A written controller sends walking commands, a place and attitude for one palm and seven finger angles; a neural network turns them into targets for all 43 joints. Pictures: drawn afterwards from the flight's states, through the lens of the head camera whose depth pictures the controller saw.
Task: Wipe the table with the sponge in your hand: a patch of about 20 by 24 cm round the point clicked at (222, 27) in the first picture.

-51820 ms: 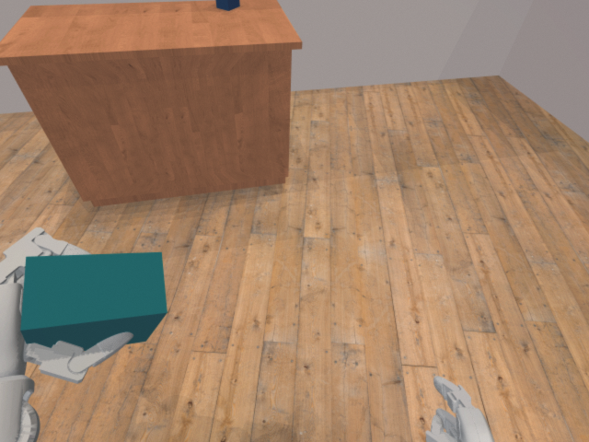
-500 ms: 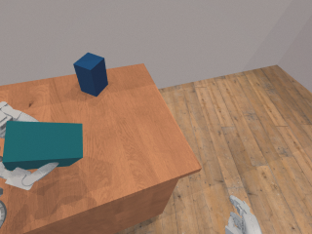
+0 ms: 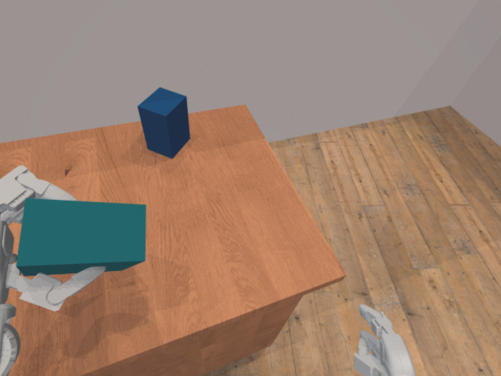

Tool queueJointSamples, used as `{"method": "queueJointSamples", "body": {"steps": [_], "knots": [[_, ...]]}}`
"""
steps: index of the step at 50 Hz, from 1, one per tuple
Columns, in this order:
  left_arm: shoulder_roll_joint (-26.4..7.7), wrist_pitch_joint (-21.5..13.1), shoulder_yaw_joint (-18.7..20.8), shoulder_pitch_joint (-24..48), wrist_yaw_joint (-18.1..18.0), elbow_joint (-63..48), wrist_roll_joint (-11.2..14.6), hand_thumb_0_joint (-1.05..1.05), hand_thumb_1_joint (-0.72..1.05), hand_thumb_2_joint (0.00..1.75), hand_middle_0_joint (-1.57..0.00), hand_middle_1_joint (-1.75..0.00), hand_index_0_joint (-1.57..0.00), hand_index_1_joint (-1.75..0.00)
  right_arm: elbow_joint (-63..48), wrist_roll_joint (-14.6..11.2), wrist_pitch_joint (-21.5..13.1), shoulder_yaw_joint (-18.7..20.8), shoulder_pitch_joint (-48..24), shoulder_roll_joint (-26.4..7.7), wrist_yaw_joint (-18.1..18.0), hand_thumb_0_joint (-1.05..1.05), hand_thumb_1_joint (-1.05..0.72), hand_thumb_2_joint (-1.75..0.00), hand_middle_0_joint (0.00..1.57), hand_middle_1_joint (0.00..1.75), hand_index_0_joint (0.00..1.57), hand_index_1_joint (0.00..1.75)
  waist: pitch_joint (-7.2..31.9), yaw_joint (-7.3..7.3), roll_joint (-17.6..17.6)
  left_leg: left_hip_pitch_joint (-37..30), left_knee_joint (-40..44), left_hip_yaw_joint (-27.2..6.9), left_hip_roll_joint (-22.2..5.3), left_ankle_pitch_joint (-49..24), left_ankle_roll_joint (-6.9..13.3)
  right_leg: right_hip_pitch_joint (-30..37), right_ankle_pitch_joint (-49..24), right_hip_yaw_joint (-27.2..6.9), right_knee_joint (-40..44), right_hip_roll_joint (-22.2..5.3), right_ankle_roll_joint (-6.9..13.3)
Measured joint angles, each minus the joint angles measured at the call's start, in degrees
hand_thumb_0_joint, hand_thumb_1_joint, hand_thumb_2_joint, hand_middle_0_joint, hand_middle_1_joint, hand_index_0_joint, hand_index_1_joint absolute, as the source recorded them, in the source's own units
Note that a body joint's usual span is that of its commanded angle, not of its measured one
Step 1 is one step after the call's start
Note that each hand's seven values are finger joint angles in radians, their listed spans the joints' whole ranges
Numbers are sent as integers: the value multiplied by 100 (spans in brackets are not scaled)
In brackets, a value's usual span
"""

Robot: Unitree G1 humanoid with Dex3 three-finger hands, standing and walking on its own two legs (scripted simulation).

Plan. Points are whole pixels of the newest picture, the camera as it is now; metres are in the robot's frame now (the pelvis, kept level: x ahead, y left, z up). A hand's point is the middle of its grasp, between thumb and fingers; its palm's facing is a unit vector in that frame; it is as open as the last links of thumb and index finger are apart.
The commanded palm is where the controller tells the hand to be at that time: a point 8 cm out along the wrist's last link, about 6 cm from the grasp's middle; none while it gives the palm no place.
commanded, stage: look again from close up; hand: left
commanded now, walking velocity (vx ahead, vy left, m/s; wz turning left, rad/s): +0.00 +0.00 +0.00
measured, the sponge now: (99, 241) +0.23 +0.22 +0.14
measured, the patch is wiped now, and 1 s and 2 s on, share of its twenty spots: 0.00 0.00 0.00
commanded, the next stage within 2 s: come to a stop and stand still in 0.26 s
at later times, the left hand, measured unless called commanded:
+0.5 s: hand (82, 250) +0.21 +0.22 +0.16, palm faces +0.38 -0.85 -0.37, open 10.2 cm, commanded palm +0.16 +0.25 +0.18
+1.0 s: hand (102, 253) +0.22 +0.20 +0.14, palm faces +0.25 -0.89 -0.39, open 10.2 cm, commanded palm +0.17 +0.26 +0.18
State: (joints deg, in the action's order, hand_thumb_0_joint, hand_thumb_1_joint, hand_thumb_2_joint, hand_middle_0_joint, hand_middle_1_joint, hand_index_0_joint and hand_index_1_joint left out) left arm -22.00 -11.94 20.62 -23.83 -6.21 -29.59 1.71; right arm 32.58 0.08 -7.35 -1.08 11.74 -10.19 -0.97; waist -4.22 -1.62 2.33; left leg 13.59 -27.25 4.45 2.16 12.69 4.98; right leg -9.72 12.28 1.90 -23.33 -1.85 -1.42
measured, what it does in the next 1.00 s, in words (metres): stands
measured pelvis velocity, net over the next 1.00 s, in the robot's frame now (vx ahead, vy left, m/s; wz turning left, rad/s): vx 0.00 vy -0.02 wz -0.02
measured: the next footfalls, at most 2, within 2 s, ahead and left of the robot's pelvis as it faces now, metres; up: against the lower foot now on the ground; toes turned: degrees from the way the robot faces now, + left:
none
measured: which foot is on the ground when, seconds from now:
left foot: down 0.00-1.00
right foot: down 0.00-1.00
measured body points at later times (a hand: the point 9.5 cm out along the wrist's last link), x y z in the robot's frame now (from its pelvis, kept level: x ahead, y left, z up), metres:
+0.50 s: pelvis +0.00 -0.03 +0.00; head +0.01 -0.01 +0.45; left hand +0.19 +0.26 +0.18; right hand +0.17 -0.26 -0.07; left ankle +0.03 +0.05 -0.74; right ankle +0.00 -0.15 -0.74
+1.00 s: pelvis +0.00 -0.02 +0.00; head +0.03 +0.00 +0.45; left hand +0.20 +0.25 +0.16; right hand +0.17 -0.25 -0.07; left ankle +0.03 +0.05 -0.74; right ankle +0.00 -0.15 -0.74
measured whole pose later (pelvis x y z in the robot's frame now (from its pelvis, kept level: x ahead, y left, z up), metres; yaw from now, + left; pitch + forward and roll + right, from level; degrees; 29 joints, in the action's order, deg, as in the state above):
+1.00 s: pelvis +0.00 -0.02 +0.00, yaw -1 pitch +0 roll -1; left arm -21.1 -13.9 16.9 -28.1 -3.9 -26.2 2.4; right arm 33.0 -0.6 -8.4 -0.1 12.7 -11.0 -0.5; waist -2.5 -0.4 0.9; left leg 14.8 -27.1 5.1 1.1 12.7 3.8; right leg -12.1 13.0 1.1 -25.0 -0.9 -1.3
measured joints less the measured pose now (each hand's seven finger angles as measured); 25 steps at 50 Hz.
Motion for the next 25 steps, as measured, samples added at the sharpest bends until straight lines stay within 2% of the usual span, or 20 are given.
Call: {"method": "queueJointSamples", "body": {"steps": [4,10,20,25], "knots": [[97,56,-87,-20,-4,272,0,-1,-51,105,-73,-134,-73,-134,42,-35,65,10,65,-28,-37,2,-90,-89,21,30,20,30,73,39,-92,-2,18,-32,-42,-25,-29,58,-93,29,131,42,-77],[160,118,-144,-21,-21,396,-32,-1,-51,105,-73,-134,-74,-134,60,-59,54,15,154,-37,-97,2,-90,-89,21,30,20,30,95,84,-92,1,56,-86,-95,-83,-71,71,-138,81,180,100,-21],[96,9,-115,-111,-28,269,12,-1,-51,105,-73,-134,-74,-134,101,-69,31,71,131,-123,-130,2,-90,-89,21,30,20,30,187,107,-180,0,80,-122,-180,-98,-168,77,-150,109,220,188,72],[157,102,-145,-144,-29,461,35,-1,-51,105,-73,-134,-74,-134,91,-86,79,89,98,-164,-147,2,-90,-89,21,30,20,30,238,104,-248,6,94,-121,-213,-97,-194,76,-159,104,255,222,97]]}}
